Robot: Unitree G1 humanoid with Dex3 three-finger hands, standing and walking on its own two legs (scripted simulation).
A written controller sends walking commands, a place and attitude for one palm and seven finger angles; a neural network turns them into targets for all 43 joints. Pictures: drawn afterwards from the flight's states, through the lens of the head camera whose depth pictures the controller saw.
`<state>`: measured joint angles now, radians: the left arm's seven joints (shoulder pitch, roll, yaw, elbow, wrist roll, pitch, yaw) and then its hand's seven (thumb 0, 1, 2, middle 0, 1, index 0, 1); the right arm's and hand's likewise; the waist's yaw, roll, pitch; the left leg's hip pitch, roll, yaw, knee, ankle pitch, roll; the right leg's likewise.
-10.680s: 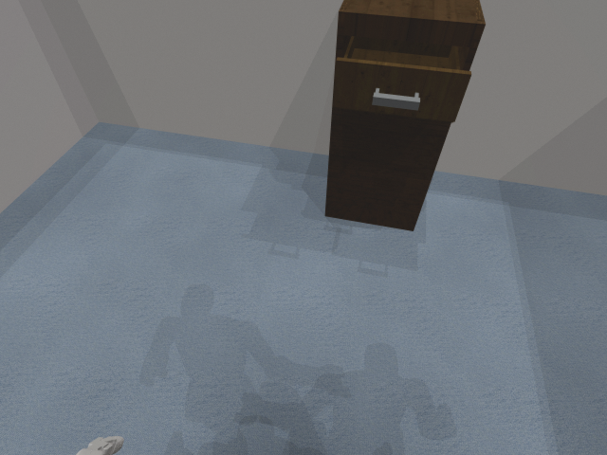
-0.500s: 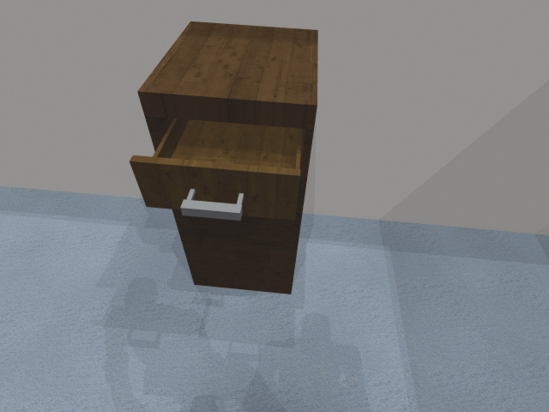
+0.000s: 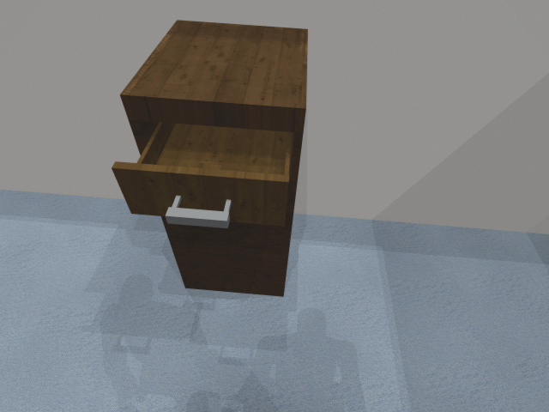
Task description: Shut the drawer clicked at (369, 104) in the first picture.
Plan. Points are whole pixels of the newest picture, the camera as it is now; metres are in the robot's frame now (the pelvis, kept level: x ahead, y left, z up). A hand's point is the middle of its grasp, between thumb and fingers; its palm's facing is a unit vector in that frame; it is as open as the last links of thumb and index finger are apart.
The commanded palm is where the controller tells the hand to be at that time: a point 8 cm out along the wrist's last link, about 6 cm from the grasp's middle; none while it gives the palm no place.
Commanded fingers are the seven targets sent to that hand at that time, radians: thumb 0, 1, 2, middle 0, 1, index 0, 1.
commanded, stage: look again from close up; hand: left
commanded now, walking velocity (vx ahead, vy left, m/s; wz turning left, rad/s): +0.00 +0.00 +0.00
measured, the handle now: (200, 209) +0.50 +0.18 -0.05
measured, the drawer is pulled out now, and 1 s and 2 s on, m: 0.16 0.16 0.16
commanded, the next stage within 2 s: shuffle to correct the standing spot in 0.06 s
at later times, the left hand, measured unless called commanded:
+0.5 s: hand out of the picture +0.00 +0.15 -0.18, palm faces +0.05 -0.99 -0.14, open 7.4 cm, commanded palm none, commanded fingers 0.00 0.90 0.90 -0.20 -0.30 -0.20 -0.30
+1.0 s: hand out of the picture +0.06 +0.19 -0.17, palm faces +0.00 -0.96 -0.27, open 7.4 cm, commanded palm none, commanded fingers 0.00 0.90 0.90 -0.20 -0.30 -0.20 -0.30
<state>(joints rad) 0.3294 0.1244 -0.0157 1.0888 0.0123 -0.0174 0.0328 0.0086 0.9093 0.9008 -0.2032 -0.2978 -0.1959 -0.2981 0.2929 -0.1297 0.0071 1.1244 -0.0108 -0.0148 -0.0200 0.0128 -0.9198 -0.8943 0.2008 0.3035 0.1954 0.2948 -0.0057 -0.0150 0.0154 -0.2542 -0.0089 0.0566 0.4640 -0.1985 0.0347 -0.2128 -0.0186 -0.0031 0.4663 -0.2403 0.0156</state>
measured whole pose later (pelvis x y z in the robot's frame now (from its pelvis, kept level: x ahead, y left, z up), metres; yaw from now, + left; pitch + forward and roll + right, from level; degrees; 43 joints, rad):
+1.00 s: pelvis +0.01 +0.00 -0.01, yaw +0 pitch -2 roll +0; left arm 0.25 0.20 -0.01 0.98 0.01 0.01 0.04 0.01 0.91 0.90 -0.20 -0.30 -0.20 -0.30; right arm 0.24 -0.20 0.00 0.98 -0.02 0.00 -0.01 0.01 -0.92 -0.89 0.20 0.30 0.20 0.29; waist -0.01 0.03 0.02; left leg -0.26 0.00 0.06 0.56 -0.27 0.03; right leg -0.22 -0.02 0.00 0.57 -0.32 0.01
